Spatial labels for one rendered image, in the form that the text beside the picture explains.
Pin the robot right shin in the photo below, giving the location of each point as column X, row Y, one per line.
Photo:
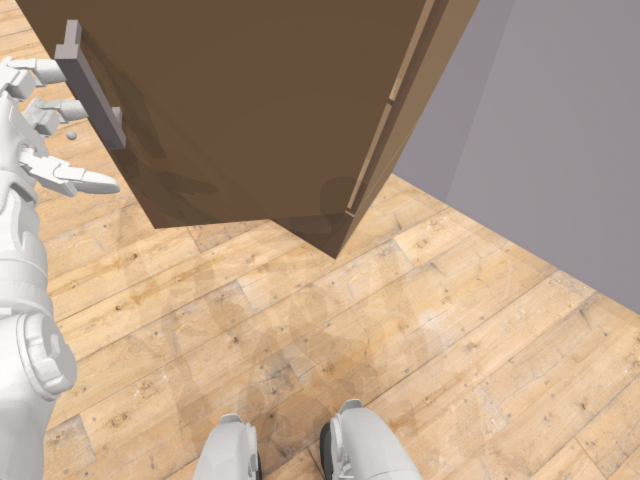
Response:
column 344, row 472

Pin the left robot hand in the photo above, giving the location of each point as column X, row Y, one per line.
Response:
column 38, row 122

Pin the robot right thigh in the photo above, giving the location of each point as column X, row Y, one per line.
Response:
column 362, row 439

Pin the handle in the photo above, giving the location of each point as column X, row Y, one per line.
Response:
column 79, row 75

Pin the robot left upper arm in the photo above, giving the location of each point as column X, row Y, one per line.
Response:
column 36, row 366

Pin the cupboard door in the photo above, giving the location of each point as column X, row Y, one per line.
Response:
column 238, row 110

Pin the robot left forearm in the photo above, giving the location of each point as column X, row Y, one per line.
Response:
column 23, row 257

